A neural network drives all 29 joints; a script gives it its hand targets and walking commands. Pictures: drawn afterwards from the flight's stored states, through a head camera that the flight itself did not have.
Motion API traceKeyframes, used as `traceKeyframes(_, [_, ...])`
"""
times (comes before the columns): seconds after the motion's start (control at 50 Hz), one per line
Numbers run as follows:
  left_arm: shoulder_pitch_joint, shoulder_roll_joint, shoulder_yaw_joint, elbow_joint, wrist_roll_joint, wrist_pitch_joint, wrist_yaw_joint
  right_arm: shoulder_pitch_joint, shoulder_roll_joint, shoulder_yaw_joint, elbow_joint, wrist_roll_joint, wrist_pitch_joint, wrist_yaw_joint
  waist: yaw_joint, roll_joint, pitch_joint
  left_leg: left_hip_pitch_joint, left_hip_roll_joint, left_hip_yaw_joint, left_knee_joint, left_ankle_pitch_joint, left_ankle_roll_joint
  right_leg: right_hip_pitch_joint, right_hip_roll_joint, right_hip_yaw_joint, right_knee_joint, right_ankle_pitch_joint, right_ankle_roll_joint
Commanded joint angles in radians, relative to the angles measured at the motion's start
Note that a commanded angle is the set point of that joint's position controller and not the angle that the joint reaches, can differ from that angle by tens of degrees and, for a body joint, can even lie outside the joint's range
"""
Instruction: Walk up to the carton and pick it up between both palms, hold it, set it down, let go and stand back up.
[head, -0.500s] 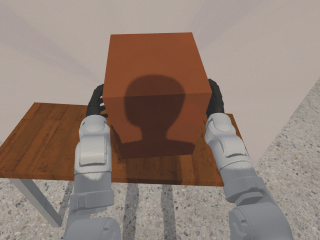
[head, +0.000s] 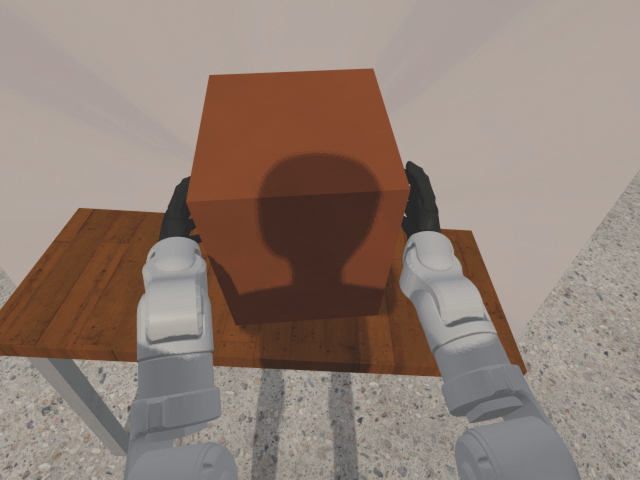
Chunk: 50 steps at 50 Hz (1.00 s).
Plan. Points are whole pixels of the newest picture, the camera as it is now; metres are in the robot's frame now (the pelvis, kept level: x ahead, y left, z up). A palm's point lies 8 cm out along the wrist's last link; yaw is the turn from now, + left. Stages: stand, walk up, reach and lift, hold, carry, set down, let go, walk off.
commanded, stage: hold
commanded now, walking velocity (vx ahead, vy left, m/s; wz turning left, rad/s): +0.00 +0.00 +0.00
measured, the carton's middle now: (300, 204) +0.42 +0.01 +0.16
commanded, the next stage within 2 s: none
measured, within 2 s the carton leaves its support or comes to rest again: neither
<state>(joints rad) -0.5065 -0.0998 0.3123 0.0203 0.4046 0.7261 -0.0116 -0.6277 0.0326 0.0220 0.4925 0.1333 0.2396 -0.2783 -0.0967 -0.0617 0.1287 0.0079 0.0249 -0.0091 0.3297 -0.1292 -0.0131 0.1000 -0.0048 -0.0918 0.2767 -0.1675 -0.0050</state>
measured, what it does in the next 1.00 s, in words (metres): stands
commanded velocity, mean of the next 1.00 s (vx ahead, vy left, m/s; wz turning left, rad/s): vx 0.00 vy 0.00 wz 0.00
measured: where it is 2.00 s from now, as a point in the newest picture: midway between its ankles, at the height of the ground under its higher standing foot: outside the picture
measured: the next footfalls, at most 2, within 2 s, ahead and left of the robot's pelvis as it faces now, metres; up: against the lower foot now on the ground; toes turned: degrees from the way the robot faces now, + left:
none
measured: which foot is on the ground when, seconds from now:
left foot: down 0.00-1.00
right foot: down 0.00-1.00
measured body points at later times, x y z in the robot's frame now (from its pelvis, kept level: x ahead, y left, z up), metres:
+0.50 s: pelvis -0.01 +0.00 +0.00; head -0.04 +0.03 +0.45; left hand +0.37 +0.16 +0.16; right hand +0.37 -0.13 +0.18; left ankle +0.05 +0.12 -0.75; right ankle +0.01 -0.11 -0.75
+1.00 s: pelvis -0.01 +0.00 +0.00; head -0.04 +0.03 +0.45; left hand +0.37 +0.16 +0.16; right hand +0.37 -0.13 +0.18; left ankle +0.05 +0.12 -0.75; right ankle +0.01 -0.11 -0.75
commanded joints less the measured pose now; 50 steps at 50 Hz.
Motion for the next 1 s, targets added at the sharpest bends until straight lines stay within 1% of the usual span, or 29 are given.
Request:
traceKeyframes(0.0, [-0.809, -0.434, -0.523, -0.159, -0.194, -0.109, -0.172, -0.746, 0.487, 0.304, -0.319, 0.039, -0.091, 0.170, -0.002, 0.097, -0.532, 0.217, -0.042, 0.049, -0.004, 0.210, -0.004, -0.046, 0.041, -0.038, -0.034, 0.145, 0.044])
traceKeyframes(0.04, [-0.823, -0.440, -0.518, -0.142, -0.189, -0.108, -0.167, -0.757, 0.487, 0.282, -0.291, 0.027, -0.094, 0.179, -0.002, 0.098, -0.526, 0.212, -0.039, 0.053, -0.014, 0.182, 0.000, -0.062, 0.039, -0.037, -0.038, 0.105, 0.041])
traceKeyframes(0.1, [-0.843, -0.443, -0.505, -0.120, -0.181, -0.108, -0.165, -0.769, 0.488, 0.254, -0.250, 0.013, -0.098, 0.189, -0.002, 0.098, -0.526, 0.206, -0.038, 0.057, -0.023, 0.159, 0.005, -0.068, 0.037, -0.036, -0.040, 0.077, 0.039])
traceKeyframes(0.18, [-0.860, -0.444, -0.487, -0.092, -0.173, -0.113, -0.163, -0.778, 0.493, 0.228, -0.200, -0.001, -0.105, 0.198, -0.001, 0.098, -0.527, 0.199, -0.040, 0.061, -0.029, 0.144, 0.008, -0.066, 0.035, -0.036, -0.039, 0.070, 0.041])
traceKeyframes(0.28, [-0.868, -0.442, -0.466, -0.071, -0.161, -0.119, -0.162, -0.790, 0.490, 0.213, -0.166, -0.008, -0.118, 0.204, 0.004, 0.094, -0.533, 0.205, -0.041, 0.063, -0.026, 0.165, 0.010, -0.060, 0.037, -0.038, -0.038, 0.078, 0.042])
traceKeyframes(0.44, [-0.878, -0.447, -0.473, -0.074, -0.165, -0.129, -0.157, -0.803, 0.493, 0.221, -0.167, -0.002, -0.134, 0.205, 0.003, 0.093, -0.552, 0.219, -0.043, 0.061, -0.011, 0.208, 0.008, -0.054, 0.039, -0.038, -0.035, 0.105, 0.043])
traceKeyframes(0.64, [-0.883, -0.454, -0.489, -0.084, -0.175, -0.135, -0.151, -0.802, 0.501, 0.232, -0.178, 0.005, -0.131, 0.202, 0.001, 0.094, -0.561, 0.218, -0.044, 0.057, -0.007, 0.213, 0.007, -0.052, 0.038, -0.034, -0.032, 0.116, 0.046])
traceKeyframes(0.98, [-0.870, -0.448, -0.485, -0.091, -0.173, -0.131, -0.157, -0.787, 0.501, 0.244, -0.184, 0.013, -0.123, 0.195, 0.000, 0.090, -0.550, 0.215, -0.046, 0.057, -0.006, 0.223, 0.005, -0.040, 0.039, -0.033, -0.031, 0.136, 0.048])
